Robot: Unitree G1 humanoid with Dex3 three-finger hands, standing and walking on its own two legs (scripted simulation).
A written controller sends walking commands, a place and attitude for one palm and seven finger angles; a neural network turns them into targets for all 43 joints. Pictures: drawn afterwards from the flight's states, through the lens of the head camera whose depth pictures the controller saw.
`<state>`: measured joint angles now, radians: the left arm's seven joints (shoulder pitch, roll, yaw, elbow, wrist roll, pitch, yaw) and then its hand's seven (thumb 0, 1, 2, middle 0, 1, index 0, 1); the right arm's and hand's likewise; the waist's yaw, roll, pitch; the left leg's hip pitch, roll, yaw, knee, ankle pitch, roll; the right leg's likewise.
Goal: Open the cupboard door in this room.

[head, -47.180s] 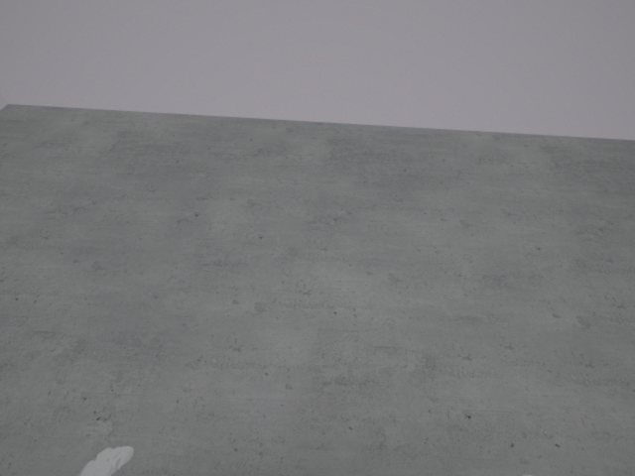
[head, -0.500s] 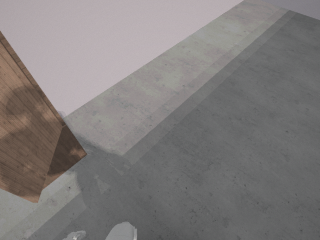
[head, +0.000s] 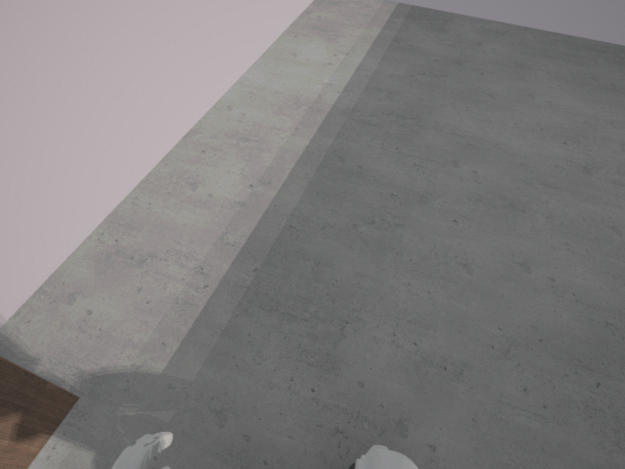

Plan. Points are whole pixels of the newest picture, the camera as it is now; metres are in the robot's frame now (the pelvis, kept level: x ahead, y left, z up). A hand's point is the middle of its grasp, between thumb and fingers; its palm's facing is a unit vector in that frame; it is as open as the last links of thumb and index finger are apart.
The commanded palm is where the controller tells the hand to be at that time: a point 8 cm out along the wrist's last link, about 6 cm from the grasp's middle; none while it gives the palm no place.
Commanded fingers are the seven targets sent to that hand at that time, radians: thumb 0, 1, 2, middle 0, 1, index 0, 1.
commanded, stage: walk to a spot facing it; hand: left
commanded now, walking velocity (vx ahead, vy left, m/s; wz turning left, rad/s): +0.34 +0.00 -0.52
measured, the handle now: out of the picture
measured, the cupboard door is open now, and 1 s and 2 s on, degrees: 45 45 45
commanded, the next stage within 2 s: turn to face it in 1.18 s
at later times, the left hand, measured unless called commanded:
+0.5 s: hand (205, 409) +0.23 +0.18 -0.19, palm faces -0.09 -0.98 -0.17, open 7.4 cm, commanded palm none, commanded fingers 0.00 0.90 0.90 -0.20 -0.30 -0.20 -0.30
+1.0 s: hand (309, 215) +0.61 +0.02 -0.16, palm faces -0.37 -0.90 -0.22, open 7.4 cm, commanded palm none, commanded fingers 0.00 0.90 0.90 -0.20 -0.30 -0.20 -0.30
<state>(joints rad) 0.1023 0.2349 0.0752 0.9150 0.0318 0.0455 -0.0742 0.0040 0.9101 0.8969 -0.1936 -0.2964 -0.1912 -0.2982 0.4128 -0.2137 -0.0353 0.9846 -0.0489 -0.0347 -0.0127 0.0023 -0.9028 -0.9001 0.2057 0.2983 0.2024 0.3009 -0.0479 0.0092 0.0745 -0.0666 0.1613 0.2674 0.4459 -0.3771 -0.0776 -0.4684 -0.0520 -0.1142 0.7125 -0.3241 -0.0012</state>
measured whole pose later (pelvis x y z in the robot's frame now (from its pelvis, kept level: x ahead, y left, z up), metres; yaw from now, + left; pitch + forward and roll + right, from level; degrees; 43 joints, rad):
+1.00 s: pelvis +0.42 -0.11 -0.01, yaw -22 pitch +0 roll +1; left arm 0.11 0.20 0.06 0.96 0.02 -0.06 -0.02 0.00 0.91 0.90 -0.19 -0.30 -0.19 -0.30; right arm 0.41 -0.20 -0.04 1.12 -0.02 -0.01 0.00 0.01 -0.91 -0.90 0.20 0.30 0.20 0.30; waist -0.04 0.01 0.09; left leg -0.31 0.14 0.10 1.12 -0.46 -0.04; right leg -0.35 -0.02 -0.12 0.63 -0.28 -0.06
